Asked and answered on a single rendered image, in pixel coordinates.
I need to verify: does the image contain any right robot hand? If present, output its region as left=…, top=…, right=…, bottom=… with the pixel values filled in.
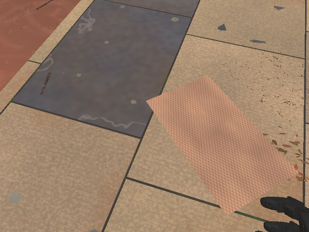
left=255, top=196, right=309, bottom=232

